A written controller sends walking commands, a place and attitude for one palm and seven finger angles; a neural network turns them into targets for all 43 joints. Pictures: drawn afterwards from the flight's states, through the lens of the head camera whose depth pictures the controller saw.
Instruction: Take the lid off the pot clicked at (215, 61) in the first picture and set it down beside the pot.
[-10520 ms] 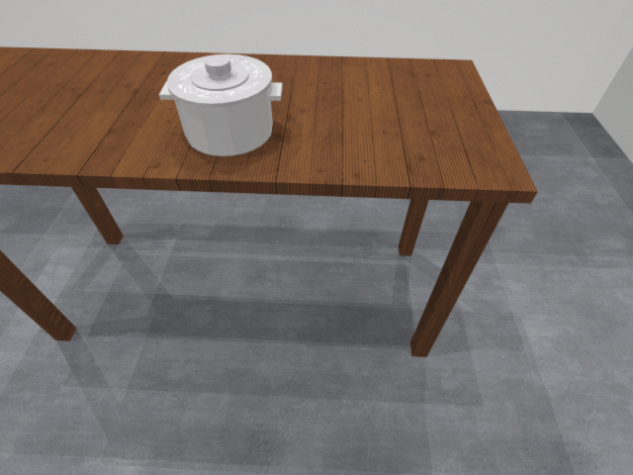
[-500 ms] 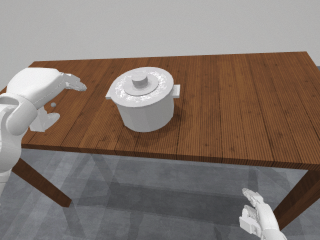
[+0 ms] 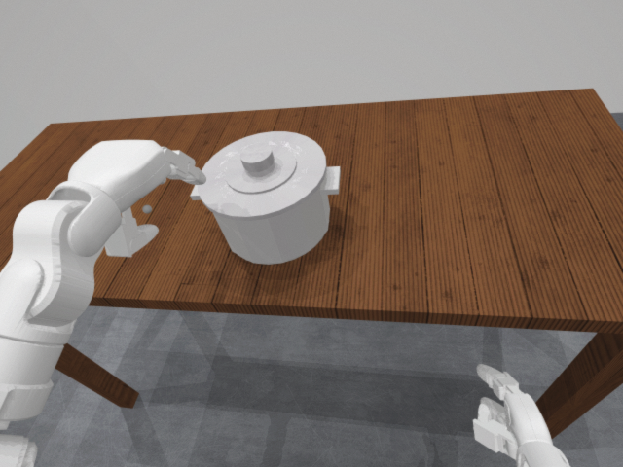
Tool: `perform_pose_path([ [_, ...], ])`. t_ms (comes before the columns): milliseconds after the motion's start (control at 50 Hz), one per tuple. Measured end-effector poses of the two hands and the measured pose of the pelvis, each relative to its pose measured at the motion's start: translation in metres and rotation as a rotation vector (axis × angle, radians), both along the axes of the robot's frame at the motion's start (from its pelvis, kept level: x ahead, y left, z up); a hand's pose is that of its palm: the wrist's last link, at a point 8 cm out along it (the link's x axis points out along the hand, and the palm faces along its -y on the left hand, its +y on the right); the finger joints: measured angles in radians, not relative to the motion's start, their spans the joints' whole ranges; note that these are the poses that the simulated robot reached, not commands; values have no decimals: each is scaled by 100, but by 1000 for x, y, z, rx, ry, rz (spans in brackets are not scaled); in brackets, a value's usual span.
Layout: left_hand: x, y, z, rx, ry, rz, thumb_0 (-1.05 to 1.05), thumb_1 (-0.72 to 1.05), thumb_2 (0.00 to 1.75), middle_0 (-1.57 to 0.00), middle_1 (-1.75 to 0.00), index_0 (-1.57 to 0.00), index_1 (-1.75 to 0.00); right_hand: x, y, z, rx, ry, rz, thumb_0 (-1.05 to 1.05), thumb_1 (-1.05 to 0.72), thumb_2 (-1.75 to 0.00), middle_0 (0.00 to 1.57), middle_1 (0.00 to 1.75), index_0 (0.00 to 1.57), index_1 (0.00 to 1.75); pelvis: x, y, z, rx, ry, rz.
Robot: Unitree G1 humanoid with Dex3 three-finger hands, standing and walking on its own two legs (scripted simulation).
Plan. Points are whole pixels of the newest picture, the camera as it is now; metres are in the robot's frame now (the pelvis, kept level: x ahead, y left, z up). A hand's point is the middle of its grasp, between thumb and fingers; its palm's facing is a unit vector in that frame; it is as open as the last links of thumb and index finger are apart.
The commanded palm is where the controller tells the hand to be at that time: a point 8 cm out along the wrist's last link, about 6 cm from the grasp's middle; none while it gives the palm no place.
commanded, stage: move the open hand above the knob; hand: left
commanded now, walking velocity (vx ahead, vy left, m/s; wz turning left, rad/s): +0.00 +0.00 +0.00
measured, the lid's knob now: (257, 157) +0.49 +0.11 +0.15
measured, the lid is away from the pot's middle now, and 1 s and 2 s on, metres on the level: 0.00 0.00 0.00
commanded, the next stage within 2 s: none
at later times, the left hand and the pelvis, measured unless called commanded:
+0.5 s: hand (156, 138) +0.41 +0.19 +0.25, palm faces +0.03 -0.05 -1.00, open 10.1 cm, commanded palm +0.37 +0.17 +0.29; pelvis +0.01 +0.02 +0.00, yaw +0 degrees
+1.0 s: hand (244, 154) +0.44 +0.11 +0.20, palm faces -0.10 +0.03 -0.99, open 10.1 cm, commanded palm +0.43 +0.14 +0.29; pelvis +0.03 +0.01 +0.00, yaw +0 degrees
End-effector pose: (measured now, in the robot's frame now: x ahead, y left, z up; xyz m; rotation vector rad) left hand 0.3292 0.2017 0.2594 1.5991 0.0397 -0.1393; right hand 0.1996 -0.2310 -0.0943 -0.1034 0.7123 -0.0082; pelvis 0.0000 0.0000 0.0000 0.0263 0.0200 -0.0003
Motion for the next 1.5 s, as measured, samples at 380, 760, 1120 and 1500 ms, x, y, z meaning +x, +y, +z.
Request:
perform_pose_path([
  [380, 35, -28, 2, 25, -13, -117, 0, -37, 161, -87, -8, -87, -8, 7, 23, 4, -5, 14, 5, 2, -90, -90, 20, 30, 20, 30, 8, 12, 1, -3, 0, 4],
  [760, 85, -68, 34, 0, -117, -153, 0, -37, 161, -87, -8, -88, -8, 5, 28, -6, 13, 72, -24, 1, -91, -90, 20, 30, 20, 30, 22, 17, 1, -5, 22, -2],
  [1120, 122, -85, 42, -56, -108, -66, 0, -37, 161, -87, -8, -88, -8, 2, 7, -13, -2, 130, -62, 1, -91, -90, 20, 30, 20, 30, 31, 8, 1, -4, 46, -1],
  [1500, 135, -75, 38, -84, -47, 37, 0, -37, 161, -87, -8, -87, -8, -18, 5, -16, 7, 164, -95, 1, -91, -90, 20, 30, 20, 30, 28, 10, 1, 2, 51, -14],
])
